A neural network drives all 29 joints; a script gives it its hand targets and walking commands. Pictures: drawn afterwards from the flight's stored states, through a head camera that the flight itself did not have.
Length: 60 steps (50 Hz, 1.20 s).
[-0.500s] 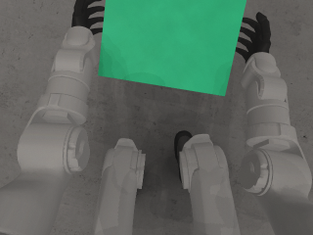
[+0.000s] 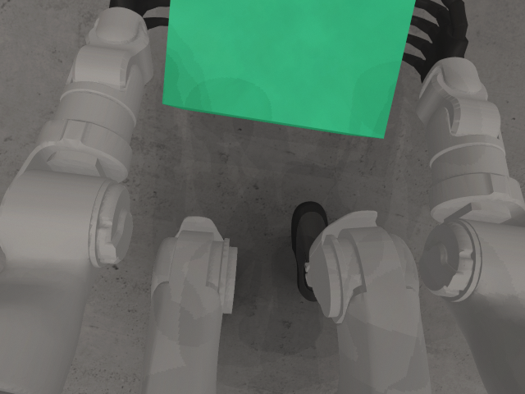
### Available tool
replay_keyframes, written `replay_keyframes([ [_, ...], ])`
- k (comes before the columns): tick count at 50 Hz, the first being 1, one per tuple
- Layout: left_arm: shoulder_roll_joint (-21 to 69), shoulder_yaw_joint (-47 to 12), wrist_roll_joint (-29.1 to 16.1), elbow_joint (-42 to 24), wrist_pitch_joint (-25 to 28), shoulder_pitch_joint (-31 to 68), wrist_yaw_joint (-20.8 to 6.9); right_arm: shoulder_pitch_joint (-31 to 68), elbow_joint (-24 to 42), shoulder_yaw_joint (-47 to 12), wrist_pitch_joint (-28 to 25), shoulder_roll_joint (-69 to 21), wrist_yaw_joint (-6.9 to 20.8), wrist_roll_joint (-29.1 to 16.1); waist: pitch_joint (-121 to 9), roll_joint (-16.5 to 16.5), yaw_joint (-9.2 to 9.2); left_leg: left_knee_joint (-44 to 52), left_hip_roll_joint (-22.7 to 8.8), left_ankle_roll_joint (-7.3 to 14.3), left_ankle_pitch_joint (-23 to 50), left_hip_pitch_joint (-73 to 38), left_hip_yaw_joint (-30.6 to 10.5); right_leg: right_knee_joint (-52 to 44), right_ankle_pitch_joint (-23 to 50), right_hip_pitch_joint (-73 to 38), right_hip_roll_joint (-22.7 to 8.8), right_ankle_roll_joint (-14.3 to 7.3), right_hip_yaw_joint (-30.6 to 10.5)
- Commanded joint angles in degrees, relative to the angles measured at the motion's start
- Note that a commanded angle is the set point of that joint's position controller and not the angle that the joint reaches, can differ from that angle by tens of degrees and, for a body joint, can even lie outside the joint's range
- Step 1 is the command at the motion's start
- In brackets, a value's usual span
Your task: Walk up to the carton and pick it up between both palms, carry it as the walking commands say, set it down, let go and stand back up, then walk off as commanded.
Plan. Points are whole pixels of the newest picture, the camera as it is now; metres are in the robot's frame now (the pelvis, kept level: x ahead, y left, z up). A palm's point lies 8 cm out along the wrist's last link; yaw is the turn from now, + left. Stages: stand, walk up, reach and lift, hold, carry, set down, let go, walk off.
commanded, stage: set down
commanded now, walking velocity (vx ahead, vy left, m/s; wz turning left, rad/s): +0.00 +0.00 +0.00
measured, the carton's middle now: (284, 36) +0.55 -0.05 -0.26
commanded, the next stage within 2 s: none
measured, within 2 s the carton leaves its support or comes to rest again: rests again in 0.70 s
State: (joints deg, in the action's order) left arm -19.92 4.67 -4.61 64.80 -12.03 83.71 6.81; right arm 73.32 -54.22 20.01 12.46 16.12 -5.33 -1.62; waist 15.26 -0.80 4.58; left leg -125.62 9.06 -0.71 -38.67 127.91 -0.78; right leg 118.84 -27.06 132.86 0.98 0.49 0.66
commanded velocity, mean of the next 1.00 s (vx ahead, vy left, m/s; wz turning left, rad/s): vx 0.00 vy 0.00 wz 0.00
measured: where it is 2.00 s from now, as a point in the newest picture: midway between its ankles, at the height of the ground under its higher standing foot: (260, 281)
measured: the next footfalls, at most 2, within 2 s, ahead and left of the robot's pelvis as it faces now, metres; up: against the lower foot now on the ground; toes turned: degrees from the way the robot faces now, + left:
none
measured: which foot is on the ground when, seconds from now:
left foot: down 0.00-1.00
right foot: down 0.00-1.00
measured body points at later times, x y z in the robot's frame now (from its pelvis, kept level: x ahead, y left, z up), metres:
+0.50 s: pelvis +0.00 +0.00 -0.02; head +0.37 +0.00 +0.22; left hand +0.56 +0.14 -0.22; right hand +0.51 -0.24 -0.21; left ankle +0.08 +0.10 -0.35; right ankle +0.13 -0.12 -0.35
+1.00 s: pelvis +0.00 -0.01 -0.03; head +0.37 +0.00 +0.20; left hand +0.55 +0.13 -0.24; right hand +0.51 -0.25 -0.23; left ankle +0.08 +0.10 -0.35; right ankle +0.13 -0.12 -0.35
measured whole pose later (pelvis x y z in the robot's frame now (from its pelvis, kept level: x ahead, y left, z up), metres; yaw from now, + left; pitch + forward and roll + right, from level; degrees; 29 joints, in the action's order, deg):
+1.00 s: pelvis +0.00 -0.01 -0.03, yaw +1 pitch +35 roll -2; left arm -22.4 -2.9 -9.2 71.5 -8.5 89.7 4.3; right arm 82.3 -68.6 11.9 6.0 22.5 -4.4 -11.3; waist 26.1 0.3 5.2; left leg -131.4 4.9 1.3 -39.2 126.7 1.1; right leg 125.0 -28.2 131.3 -1.8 -1.5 2.4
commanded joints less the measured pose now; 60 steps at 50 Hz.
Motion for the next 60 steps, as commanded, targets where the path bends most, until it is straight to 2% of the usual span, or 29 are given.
replay_keyframes([
  [1, 48.1, -13.8, -7.7, -15.0, 4.7, 31.8, -15.7, 37.7, 9.4, -17.3, -4.9, -39.4, 14.3, -6.8, -65.3, -5.0, 4.96, 12.5, -1.9, 0.8, 22.2, -15.3, -1.0, -0.5, 25.1, -40.2, 2.0, -1.6, 1.0],
  [3, 46.3, -16.0, -9.4, -18.2, 5.8, 34.4, -15.0, 38.2, 10.9, -19.3, -5.6, -38.2, 13.8, -9.6, -67.4, -7.6, 5.10, 10.6, -2.2, 0.7, 25.8, -19.9, -0.8, -0.7, 27.8, -41.0, 1.5, -1.6, -0.4],
  [8, 44.2, -14.3, -7.6, -12.8, 5.8, 31.5, -13.8, 39.1, 8.1, -19.7, -6.0, -37.9, 14.0, -10.9, -62.6, -5.7, 1.81, 11.0, -2.7, 1.6, 23.2, -21.2, -1.6, 0.9, 23.5, -36.3, 1.4, -1.2, -0.4],
  [9, 46.3, -13.7, -7.3, -10.3, 5.4, 29.6, -14.4, 40.5, 9.5, -19.2, -6.2, -37.6, 14.0, -10.6, -62.3, -6.2, 3.07, 11.2, -2.8, 1.6, 23.8, -20.8, -2.1, 0.2, 23.7, -38.0, 1.8, -0.9, 0.7],
  [10, 44.3, -13.4, -6.4, -10.7, 5.9, 29.5, -14.2, 39.6, 8.1, -19.6, -6.1, -38.0, 14.2, -10.4, -60.9, -6.4, 1.44, 9.8, -3.0, 1.6, 23.9, -19.8, -1.3, 0.9, 23.4, -37.1, 1.6, -1.2, -0.6],
  [11, 45.4, -13.6, -7.4, -13.1, 5.8, 31.6, -14.4, 41.8, 10.3, -19.5, -6.4, -36.8, 14.1, -10.6, -63.3, -5.9, 2.92, 9.4, -2.7, 1.8, 22.1, -18.9, -1.5, 0.7, 23.3, -38.2, 1.6, -1.3, -0.5],
  [12, 42.2, -12.4, -6.2, -13.1, 6.3, 32.1, -14.1, 38.9, 7.2, -19.6, -6.0, -37.8, 13.8, -11.7, -62.8, -4.6, -0.06, 9.8, -2.4, 1.7, 21.4, -17.6, -0.1, 1.0, 23.8, -40.8, 1.9, -1.3, -1.5],
  [13, 43.2, -13.5, -7.1, -13.6, 6.5, 32.5, -14.1, 39.8, 8.3, -20.1, -6.3, -37.9, 13.4, -12.2, -61.3, -4.8, 2.42, 9.8, -3.1, 2.1, 22.2, -18.0, -1.3, 0.8, 24.7, -38.4, 2.0, -1.0, -1.4],
  [15, 42.1, -14.3, -8.0, -14.5, 6.7, 34.4, -14.3, 39.8, 7.3, -19.4, -6.8, -36.7, 13.0, -12.0, -61.0, -5.1, 3.40, 9.4, -2.8, 2.3, 21.2, -15.6, -1.5, 1.7, 24.7, -39.7, 1.8, -1.3, -1.2],
  [19, 43.5, -14.7, -8.6, -14.1, 6.7, 34.1, -14.9, 38.8, 6.4, -19.9, -7.5, -37.8, 12.6, -12.2, -59.7, -5.4, 4.01, 9.5, -2.6, 1.6, 20.0, -15.8, -0.6, 0.5, 23.8, -39.9, 2.7, -1.7, -0.8],
  [20, 42.1, -14.6, -8.3, -13.6, 6.6, 34.6, -14.9, 38.6, 3.8, -19.1, -7.0, -36.6, 12.7, -11.8, -58.1, -6.3, 2.48, 9.5, -2.8, 1.9, 19.0, -15.6, -0.5, 1.0, 22.2, -39.8, 1.7, -2.0, -2.0],
  [23, 41.0, -15.0, -8.4, -12.1, 6.6, 35.3, -14.8, 38.2, 2.4, -16.5, -7.0, -36.0, 13.2, -10.9, -55.6, -6.6, 4.57, 9.9, -3.9, 2.6, 18.6, -16.8, -2.4, 1.7, 20.7, -36.0, 1.3, -1.9, -1.6],
  [24, 41.6, -13.9, -7.3, -12.1, 6.8, 33.1, -15.0, 37.2, 2.5, -17.3, -7.1, -36.3, 13.1, -10.9, -55.8, -6.5, 2.71, 9.6, -3.2, 2.0, 19.1, -15.6, -1.5, 1.7, 21.1, -37.2, 1.6, -1.9, -1.6],
  [25, 40.3, -14.4, -8.0, -13.1, 6.9, 33.7, -14.7, 38.7, 2.8, -18.4, -7.3, -35.6, 13.1, -11.5, -56.3, -4.3, 3.70, 9.7, -3.6, 2.1, 20.6, -16.2, -2.1, 1.5, 22.5, -38.1, 1.1, -1.4, -1.2],
  [30, 41.1, -14.4, -8.3, -10.3, 6.4, 34.6, -14.9, 40.5, 2.3, -17.2, -8.3, -34.6, 12.9, -12.4, -55.1, -5.6, 4.32, 9.8, -3.7, 2.4, 18.9, -16.2, -2.8, 2.2, 20.4, -35.9, 1.2, -1.9, -1.3],
  [31, 39.3, -13.7, -7.6, -8.9, 6.5, 32.3, -14.6, 40.7, 2.2, -17.2, -8.2, -34.6, 12.9, -12.1, -53.9, -6.8, 2.06, 9.8, -3.3, 2.0, 18.9, -16.3, -2.2, 2.1, 19.6, -34.8, 0.7, -1.9, -1.6],
  [34, 40.1, -13.9, -7.6, -11.6, 7.2, 34.6, -14.9, 41.6, 2.5, -18.1, -8.2, -36.7, 13.7, -12.3, -53.5, -4.1, 1.89, 9.7, -3.2, 2.8, 19.3, -16.6, -2.1, 1.8, 20.5, -36.0, 1.2, -2.0, -1.7],
  [37, 40.8, -14.6, -8.1, -10.3, 6.9, 34.0, -14.9, 41.5, 3.9, -17.8, -8.4, -35.0, 13.7, -13.3, -55.0, -4.5, 3.32, 9.0, -4.1, 2.9, 20.6, -18.4, -3.4, 2.3, 21.4, -36.2, 0.7, -1.6, -1.6],
  [41, 40.3, -15.0, -7.7, -12.8, 7.3, 35.3, -14.7, 41.5, 1.3, -17.5, -8.5, -33.8, 13.9, -12.9, -53.5, -6.1, 2.70, 8.1, -3.9, 2.9, 21.0, -19.9, -2.8, 3.0, 20.3, -32.9, 1.2, -2.1, -1.8],
  [42, 37.9, -13.6, -7.5, -11.8, 7.7, 35.6, -14.5, 40.1, -0.3, -17.9, -8.2, -35.4, 13.6, -12.2, -52.5, -3.6, 2.15, 7.8, -3.6, 2.7, 19.9, -17.8, -1.7, 1.8, 20.0, -35.4, 1.7, -2.0, -2.2],
  [43, 38.8, -15.3, -8.2, -11.4, 7.5, 34.9, -15.0, 39.2, 1.2, -16.8, -8.5, -34.5, 13.4, -12.9, -52.0, -5.1, 3.96, 8.1, -4.0, 2.5, 20.1, -17.2, -2.8, 2.7, 21.3, -35.8, 1.3, -1.7, -1.4],
  [44, 39.3, -15.3, -8.4, -11.3, 7.3, 35.4, -15.5, 38.5, -1.5, -16.4, -8.2, -34.0, 13.5, -11.4, -51.6, -6.4, 3.53, 7.9, -3.5, 2.3, 19.0, -16.4, -2.1, 2.6, 20.0, -35.6, 1.3, -2.5, -2.3],
  [48, 37.1, -14.0, -7.1, -9.8, 7.5, 33.6, -14.9, 37.9, -2.7, -16.7, -8.8, -33.4, 13.4, -12.3, -49.5, -5.7, 1.62, 8.2, -3.7, 2.4, 18.1, -15.7, -2.4, 2.6, 18.5, -34.4, 1.0, -2.3, -2.1],
  [52, 37.0, -14.1, -7.1, -10.0, 7.4, 33.4, -15.6, 36.3, -4.9, -15.6, -8.1, -35.9, 13.8, -11.5, -48.3, -3.2, 3.32, 7.3, -4.0, 2.9, 17.8, -13.8, -2.4, 3.2, 19.6, -35.3, 1.7, -2.0, -2.1],
  [53, 37.9, -13.6, -6.5, -9.7, 7.3, 32.9, -15.4, 38.0, -3.3, -16.2, -8.2, -36.2, 13.9, -12.0, -47.6, -3.9, 1.51, 7.3, -4.1, 3.3, 19.1, -14.3, -2.7, 3.5, 20.0, -35.4, 1.4, -1.7, -2.8],
  [54, 37.1, -13.2, -7.2, -7.9, 7.3, 33.1, -15.7, 37.8, -3.9, -16.2, -8.2, -36.0, 13.7, -11.4, -46.5, -2.5, 1.80, 6.7, -3.7, 3.2, 17.6, -11.7, -2.2, 3.0, 19.2, -35.8, 1.5, -2.2, -2.8],
  [55, 38.2, -13.3, -6.2, -8.5, 7.0, 31.4, -15.8, 37.3, -2.5, -15.4, -8.5, -35.3, 13.7, -12.4, -46.8, -5.9, 1.33, 7.8, -4.1, 3.1, 17.1, -13.7, -2.7, 3.2, 18.1, -33.7, 1.6, -2.2, -2.1],
  [58, 36.0, -12.4, -6.1, -9.8, 7.1, 35.2, -15.8, 37.8, -5.0, -15.4, -7.7, -34.9, 13.8, -11.4, -44.4, -4.2, 2.64, 7.1, -4.5, 3.3, 16.6, -11.6, -2.6, 3.0, 18.7, -33.9, 1.7, -2.4, -3.0],
  [60, 35.7, -12.2, -5.8, -8.7, 6.8, 32.7, -16.3, 37.1, -5.1, -16.4, -7.4, -35.4, 14.0, -11.4, -44.5, -3.1, 0.36, 6.8, -3.8, 3.2, 16.0, -10.5, -1.4, 3.0, 17.7, -34.4, 1.6, -2.7, -3.1],
])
